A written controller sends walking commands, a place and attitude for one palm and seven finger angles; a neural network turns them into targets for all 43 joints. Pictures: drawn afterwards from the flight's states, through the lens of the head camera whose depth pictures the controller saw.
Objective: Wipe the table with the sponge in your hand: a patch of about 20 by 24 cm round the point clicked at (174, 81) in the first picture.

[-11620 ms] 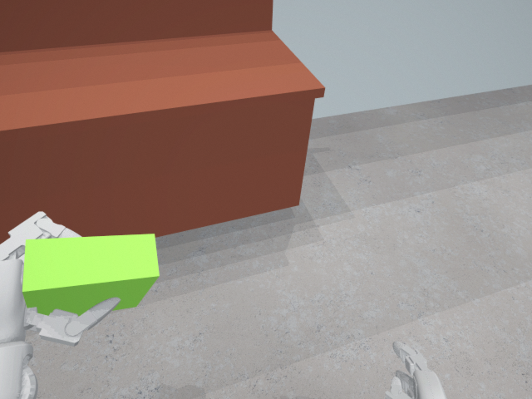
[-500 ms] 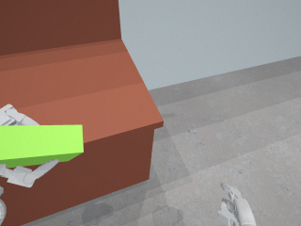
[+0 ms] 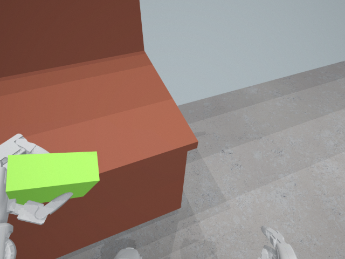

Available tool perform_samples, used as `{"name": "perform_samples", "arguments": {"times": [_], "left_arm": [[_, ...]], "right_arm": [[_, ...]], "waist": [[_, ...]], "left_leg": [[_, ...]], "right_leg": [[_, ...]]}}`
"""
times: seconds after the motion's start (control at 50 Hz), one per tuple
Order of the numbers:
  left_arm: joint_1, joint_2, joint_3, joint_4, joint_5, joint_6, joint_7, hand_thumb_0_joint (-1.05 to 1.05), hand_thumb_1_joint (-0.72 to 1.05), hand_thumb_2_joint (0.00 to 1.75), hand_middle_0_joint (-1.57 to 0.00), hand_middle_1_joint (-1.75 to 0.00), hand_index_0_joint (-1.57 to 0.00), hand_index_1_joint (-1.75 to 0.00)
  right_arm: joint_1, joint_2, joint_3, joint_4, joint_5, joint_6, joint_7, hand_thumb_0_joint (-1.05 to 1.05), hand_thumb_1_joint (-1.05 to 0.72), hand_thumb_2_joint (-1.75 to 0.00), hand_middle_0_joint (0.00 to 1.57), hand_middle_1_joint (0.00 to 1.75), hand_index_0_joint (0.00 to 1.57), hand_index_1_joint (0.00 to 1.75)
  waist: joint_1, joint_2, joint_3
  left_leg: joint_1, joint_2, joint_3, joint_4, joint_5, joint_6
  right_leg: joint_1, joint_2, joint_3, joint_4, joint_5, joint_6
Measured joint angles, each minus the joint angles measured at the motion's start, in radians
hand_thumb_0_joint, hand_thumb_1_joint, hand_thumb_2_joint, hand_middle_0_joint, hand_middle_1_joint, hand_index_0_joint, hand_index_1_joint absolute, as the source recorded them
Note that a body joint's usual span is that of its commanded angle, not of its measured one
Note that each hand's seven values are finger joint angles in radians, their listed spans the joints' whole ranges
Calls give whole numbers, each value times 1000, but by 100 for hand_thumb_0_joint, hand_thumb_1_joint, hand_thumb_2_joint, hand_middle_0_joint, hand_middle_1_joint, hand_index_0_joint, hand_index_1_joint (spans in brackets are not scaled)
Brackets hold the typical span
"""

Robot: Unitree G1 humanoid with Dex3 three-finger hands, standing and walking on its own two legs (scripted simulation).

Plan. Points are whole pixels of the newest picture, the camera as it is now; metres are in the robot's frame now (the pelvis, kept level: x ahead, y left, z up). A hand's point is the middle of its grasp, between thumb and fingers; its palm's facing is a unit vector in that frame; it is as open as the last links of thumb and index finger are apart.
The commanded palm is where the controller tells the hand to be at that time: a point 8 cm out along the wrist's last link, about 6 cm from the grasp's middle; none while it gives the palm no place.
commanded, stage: shuffle to correct the standing spot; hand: left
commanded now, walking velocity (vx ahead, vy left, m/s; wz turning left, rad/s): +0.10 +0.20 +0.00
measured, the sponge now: (65, 178) +0.22 +0.21 +0.14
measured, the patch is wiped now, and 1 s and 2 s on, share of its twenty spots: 0.00 0.00 0.00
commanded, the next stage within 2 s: come to a stop and stand still in 1.40 s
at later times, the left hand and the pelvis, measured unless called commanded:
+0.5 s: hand out of the picture +0.21 +0.36 +0.16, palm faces +0.41 -0.78 -0.47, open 9.4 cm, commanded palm +0.16 +0.39 +0.18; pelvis +0.01 +0.11 +0.00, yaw +1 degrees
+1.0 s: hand out of the picture +0.21 +0.48 +0.16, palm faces +0.45 -0.77 -0.46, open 9.4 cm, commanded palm +0.17 +0.50 +0.18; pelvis +0.02 +0.22 +0.00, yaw +2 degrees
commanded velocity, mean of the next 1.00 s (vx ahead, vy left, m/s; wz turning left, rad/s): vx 0.14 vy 0.13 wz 0.00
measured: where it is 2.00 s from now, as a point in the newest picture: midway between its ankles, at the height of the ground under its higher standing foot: outside the picture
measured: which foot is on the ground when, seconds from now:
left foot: up 0.00-0.08, down 0.10-0.28, up 0.30-0.58, down 0.60-0.84, up 0.86-1.00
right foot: down 0.00-0.10, up 0.12-0.26, down 0.28-0.60, up 0.62-0.80, down 0.82-1.00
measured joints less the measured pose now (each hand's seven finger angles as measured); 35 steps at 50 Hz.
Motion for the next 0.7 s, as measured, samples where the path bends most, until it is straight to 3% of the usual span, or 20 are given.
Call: {"name": "perform_samples", "arguments": {"times": [0.08,0.12,0.14,0.18,0.24,0.26,0.28,0.32,0.38,0.42,0.46,0.54,0.6,0.66,0.7], "left_arm": [[-21,14,-10,-80,0,-1,4,-1,-44,100,-81,-135,-81,-134],[-48,55,21,-99,-6,-14,6,-1,-44,100,-81,-135,-81,-134],[-62,78,41,-96,-6,-17,8,-1,-44,100,-81,-135,-81,-134],[-70,110,77,-77,-9,-22,9,-1,-44,100,-81,-135,-81,-134],[-44,109,102,-57,-16,-12,12,-1,-44,100,-81,-135,-81,-134],[-32,102,99,-57,-19,-7,13,-1,-44,100,-81,-135,-81,-134],[-22,93,90,-60,-18,-1,13,-1,-44,100,-81,-135,-81,-134],[-19,56,49,-55,-12,6,9,-1,-44,100,-81,-135,-81,-134],[-11,16,-1,-39,-15,7,-5,-1,-44,100,-81,-135,-81,-134],[12,15,3,-28,-13,1,-7,-1,-44,100,-81,-135,-82,-134],[24,25,18,-13,-8,-6,-4,-1,-44,100,-81,-135,-82,-134],[-5,38,38,-9,-4,1,12,-1,-44,100,-81,-135,-82,-134],[-40,20,24,-53,-6,11,19,-1,-44,100,-81,-135,-82,-134],[-90,44,32,-69,4,7,23,-1,-44,100,-81,-135,-82,-134],[-92,65,46,-76,7,9,21,-1,-44,100,-81,-135,-82,-134]], "right_arm": [[-2,-27,-24,-17,1,-38,-24,1,-91,-90,20,30,20,30],[-23,-6,-39,-18,10,-49,-32,1,-91,-90,20,30,20,30],[-32,17,-38,-18,15,-51,-31,1,-91,-90,20,30,20,30],[-36,57,-24,-21,16,-60,-22,1,-91,-90,20,30,20,30],[-28,85,2,-32,20,-77,1,1,-91,-90,20,30,20,30],[-22,85,11,-35,21,-82,7,1,-91,-90,20,30,20,30],[-16,80,18,-39,21,-86,13,1,-90,-90,20,30,20,30],[-26,56,22,-17,18,-78,18,1,-90,-90,20,30,20,30],[-33,33,21,27,16,-55,27,1,-90,-90,20,30,21,30],[-36,28,24,39,13,-41,26,1,-90,-90,20,30,21,30],[-33,26,24,37,11,-32,18,1,-90,-90,20,30,21,30],[-22,17,13,30,5,-46,0,1,-90,-90,20,30,21,30],[-9,-17,-10,5,5,-72,-14,1,-90,-90,20,30,21,30],[-43,20,-31,7,11,-84,-25,1,-91,-90,20,30,20,30],[-50,48,-21,-1,11,-90,-19,1,-91,-90,20,30,20,30]], "waist": [[-7,17,10],[-14,5,27],[-11,-10,35],[-14,-22,32],[-16,2,12],[-16,14,4],[-16,29,-3],[-21,82,6],[-8,95,7],[1,76,4],[4,54,1],[12,1,4],[8,17,-3],[2,-25,33],[-11,-34,35]], "left_leg": [[155,-14,50,-275,11,3],[153,-36,57,-262,4,-15],[149,-45,66,-244,-2,-29],[144,-52,73,-243,-2,-39],[138,-52,79,-242,-3,-32],[130,-55,82,-228,-12,-31],[116,-59,81,-198,-28,-28],[61,-64,55,-44,-85,-11],[-35,-98,38,230,-86,-24],[-73,-90,41,296,-65,-28],[-80,-64,36,251,-34,-23],[26,-24,54,-56,-10,-2],[141,-25,54,-272,-10,7],[129,-59,70,-227,-7,-15],[131,-67,72,-235,7,-14]], "right_leg": [[-28,-33,11,60,-28,43],[-72,-40,43,161,-106,41],[-100,-25,66,241,-171,32],[-143,14,56,361,-245,21],[-125,68,-12,301,-203,12],[-93,81,-33,215,-153,10],[-60,91,-47,133,-95,-19],[-44,95,-69,126,-79,-72],[-14,69,-66,96,-77,-61],[-2,52,-49,62,-56,-46],[6,35,-39,30,-36,-31],[6,-5,-18,16,-24,3],[-22,-15,-18,78,-57,27],[-102,7,55,302,-224,10],[-136,43,44,388,-251,5]]}}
